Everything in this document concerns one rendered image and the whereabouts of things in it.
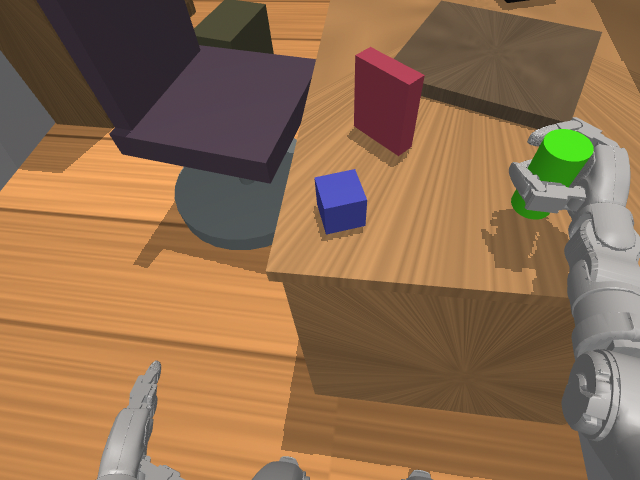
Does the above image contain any right robot hand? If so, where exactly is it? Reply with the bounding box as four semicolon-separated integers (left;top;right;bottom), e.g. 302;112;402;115
509;117;630;220

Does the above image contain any desk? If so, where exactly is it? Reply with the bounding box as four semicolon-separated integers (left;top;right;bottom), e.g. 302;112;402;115
266;0;640;425

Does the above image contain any left robot hand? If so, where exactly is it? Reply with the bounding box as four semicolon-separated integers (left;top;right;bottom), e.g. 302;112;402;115
97;360;185;480

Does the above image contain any right robot arm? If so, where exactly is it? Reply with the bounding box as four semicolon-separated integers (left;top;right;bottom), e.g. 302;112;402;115
561;203;640;480

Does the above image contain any office chair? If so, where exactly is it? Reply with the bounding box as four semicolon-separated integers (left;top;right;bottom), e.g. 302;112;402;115
36;0;316;250

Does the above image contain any bookshelf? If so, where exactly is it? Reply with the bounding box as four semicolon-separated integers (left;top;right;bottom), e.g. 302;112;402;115
0;0;196;128

